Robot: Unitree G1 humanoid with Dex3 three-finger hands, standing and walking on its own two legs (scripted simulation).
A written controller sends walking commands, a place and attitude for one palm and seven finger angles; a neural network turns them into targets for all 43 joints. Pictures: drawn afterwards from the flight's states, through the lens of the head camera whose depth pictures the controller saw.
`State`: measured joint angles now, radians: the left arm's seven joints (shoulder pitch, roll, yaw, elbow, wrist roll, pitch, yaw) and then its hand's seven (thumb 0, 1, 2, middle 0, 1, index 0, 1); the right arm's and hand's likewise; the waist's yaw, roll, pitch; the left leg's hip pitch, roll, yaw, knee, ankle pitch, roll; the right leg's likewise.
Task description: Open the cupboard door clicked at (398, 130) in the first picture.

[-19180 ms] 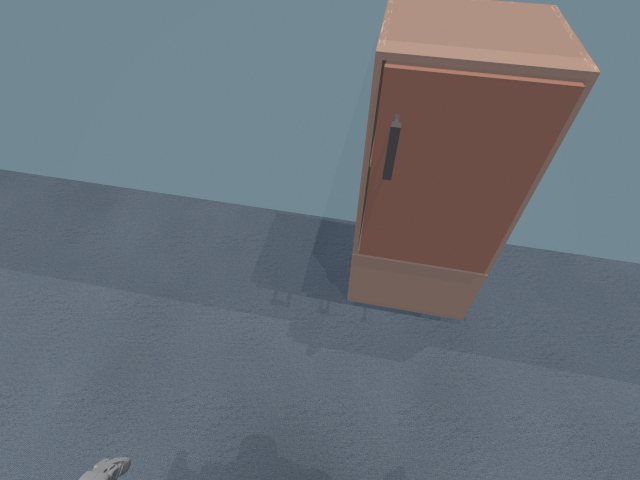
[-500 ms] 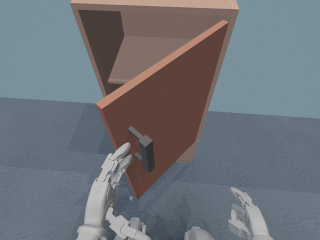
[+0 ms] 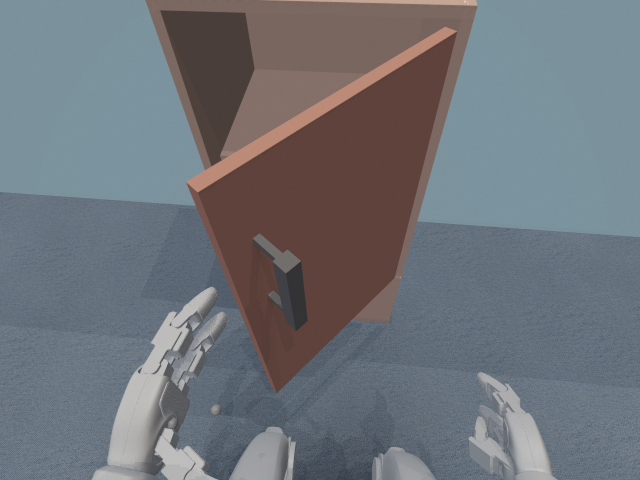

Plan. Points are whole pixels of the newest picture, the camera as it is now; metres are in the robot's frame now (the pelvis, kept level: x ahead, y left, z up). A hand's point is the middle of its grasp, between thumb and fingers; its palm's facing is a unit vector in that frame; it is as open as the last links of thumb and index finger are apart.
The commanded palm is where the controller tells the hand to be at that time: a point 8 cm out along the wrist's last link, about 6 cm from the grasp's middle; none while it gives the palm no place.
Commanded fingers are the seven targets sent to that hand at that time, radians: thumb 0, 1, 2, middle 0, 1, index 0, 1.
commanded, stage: draw the hand back to the body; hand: left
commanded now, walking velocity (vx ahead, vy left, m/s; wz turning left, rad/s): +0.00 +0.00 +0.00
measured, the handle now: (280, 284) +0.33 +0.08 +0.07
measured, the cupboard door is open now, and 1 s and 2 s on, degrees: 51 51 51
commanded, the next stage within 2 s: step back with the hand held close in 1.48 s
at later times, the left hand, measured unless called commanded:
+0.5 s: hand (95, 370) +0.19 +0.20 +0.16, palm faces +0.04 -0.98 -0.21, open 15.7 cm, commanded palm +0.16 +0.25 +0.18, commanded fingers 0.00 -0.12 0.47 -0.16 -0.30 -0.16 -0.30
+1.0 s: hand out of the picture +0.23 +0.28 +0.24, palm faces +0.37 -0.83 -0.41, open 10.3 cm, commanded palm +0.19 +0.32 +0.27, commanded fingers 0.00 0.76 0.84 -0.19 -0.30 -0.19 -0.30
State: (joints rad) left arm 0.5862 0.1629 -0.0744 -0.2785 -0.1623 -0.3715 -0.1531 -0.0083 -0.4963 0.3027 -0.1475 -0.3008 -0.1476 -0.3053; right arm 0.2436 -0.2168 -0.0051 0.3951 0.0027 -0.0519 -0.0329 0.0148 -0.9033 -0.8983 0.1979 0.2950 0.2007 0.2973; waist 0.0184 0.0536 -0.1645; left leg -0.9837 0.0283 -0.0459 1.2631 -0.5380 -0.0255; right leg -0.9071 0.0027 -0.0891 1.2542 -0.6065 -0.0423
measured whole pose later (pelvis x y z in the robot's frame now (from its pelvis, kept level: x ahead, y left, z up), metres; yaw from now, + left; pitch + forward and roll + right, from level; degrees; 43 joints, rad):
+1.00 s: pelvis +0.04 +0.04 +0.11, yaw -1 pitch -2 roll -1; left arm 0.53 0.34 0.26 -0.45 -0.05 -0.01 0.13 0.01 0.43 0.70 -0.19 -0.30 -0.19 -0.31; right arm 0.23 -0.22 0.06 0.57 0.00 -0.10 -0.10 0.01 -0.90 -0.90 0.20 0.30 0.20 0.30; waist 0.07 0.06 -0.02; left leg -0.21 -0.01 0.03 0.55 -0.30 0.03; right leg -0.14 -0.02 -0.02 0.50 -0.32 0.02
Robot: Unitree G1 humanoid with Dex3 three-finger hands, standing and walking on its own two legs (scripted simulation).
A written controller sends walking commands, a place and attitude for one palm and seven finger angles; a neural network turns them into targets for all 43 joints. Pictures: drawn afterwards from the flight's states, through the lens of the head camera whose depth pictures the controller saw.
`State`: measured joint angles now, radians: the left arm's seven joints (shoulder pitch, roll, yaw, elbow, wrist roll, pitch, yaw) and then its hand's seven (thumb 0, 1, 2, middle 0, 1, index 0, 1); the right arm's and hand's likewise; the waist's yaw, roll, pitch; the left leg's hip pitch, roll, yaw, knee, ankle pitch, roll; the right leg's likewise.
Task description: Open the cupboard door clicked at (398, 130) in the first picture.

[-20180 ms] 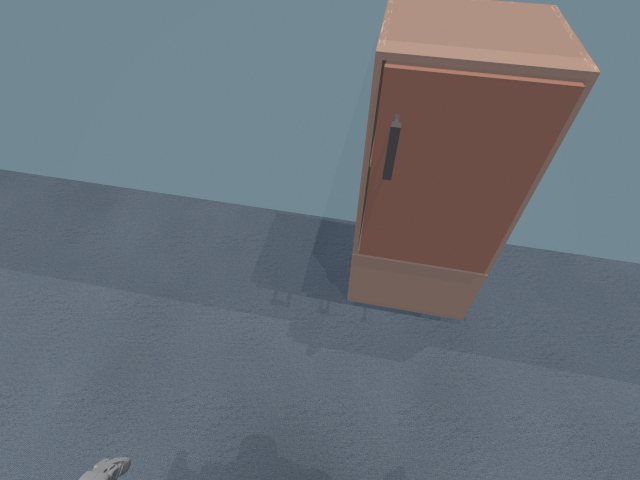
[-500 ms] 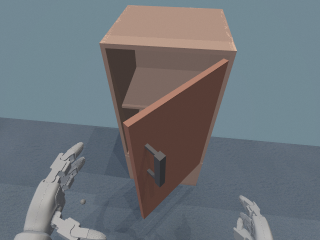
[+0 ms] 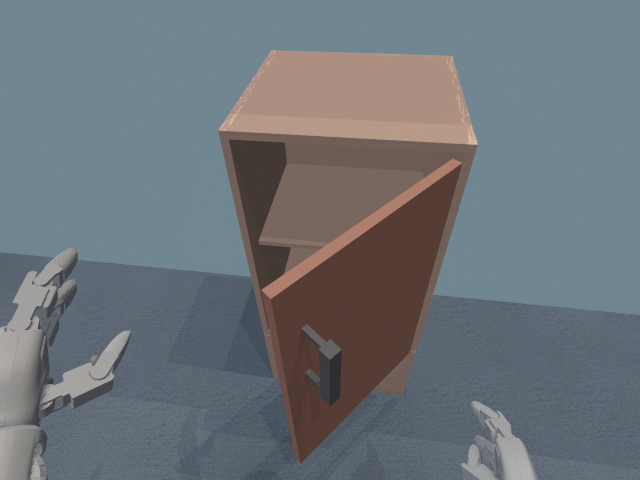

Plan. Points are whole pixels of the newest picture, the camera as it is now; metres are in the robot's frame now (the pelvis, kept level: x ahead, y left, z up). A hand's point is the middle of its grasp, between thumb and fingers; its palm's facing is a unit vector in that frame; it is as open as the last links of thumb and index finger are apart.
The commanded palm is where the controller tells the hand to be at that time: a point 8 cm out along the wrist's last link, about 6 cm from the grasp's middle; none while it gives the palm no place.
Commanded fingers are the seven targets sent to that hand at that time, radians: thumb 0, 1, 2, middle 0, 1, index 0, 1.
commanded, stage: draw the hand back to the body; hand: left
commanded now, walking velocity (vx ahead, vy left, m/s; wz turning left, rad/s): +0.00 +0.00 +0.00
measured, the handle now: (320, 365) +0.29 +0.04 -0.04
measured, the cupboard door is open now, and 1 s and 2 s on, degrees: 51 51 51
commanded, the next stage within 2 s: step back with the hand held close in 0.48 s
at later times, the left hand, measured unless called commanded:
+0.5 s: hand (99, 345) +0.18 +0.23 +0.16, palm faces +0.44 -0.80 -0.41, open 7.5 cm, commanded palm +0.14 +0.27 +0.17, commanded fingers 0.00 0.90 0.90 -0.20 -0.30 -0.20 -0.30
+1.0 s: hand (82, 357) +0.17 +0.24 +0.16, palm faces +0.31 -0.79 -0.53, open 7.4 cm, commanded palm +0.12 +0.29 +0.18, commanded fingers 0.00 0.90 0.90 -0.20 -0.30 -0.20 -0.30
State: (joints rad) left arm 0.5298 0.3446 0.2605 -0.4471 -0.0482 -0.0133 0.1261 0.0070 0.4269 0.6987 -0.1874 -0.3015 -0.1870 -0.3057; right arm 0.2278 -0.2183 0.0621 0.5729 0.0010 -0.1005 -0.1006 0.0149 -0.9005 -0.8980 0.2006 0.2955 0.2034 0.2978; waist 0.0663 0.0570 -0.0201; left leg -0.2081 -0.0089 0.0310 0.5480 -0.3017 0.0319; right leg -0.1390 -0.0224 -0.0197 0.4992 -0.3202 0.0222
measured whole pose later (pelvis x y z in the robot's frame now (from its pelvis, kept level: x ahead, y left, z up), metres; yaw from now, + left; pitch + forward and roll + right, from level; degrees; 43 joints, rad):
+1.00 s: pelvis -0.04 -0.01 +0.01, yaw -2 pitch +0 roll -1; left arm 0.57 0.44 0.40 -0.48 -0.06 -0.13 0.11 0.02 0.89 0.90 -0.21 -0.30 -0.21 -0.31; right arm 0.16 -0.24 -0.03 0.56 0.01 0.02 -0.09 0.01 -0.90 -0.90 0.20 0.30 0.20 0.30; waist 0.01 0.03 0.04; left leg -0.25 0.02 0.07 0.44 -0.18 0.02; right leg -0.20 0.01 0.02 0.40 -0.19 0.01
